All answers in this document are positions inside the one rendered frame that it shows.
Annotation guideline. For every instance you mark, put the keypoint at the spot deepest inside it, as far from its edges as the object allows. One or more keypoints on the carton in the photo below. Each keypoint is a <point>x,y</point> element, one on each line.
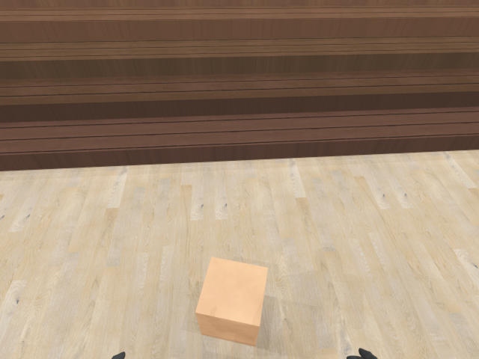
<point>231,301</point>

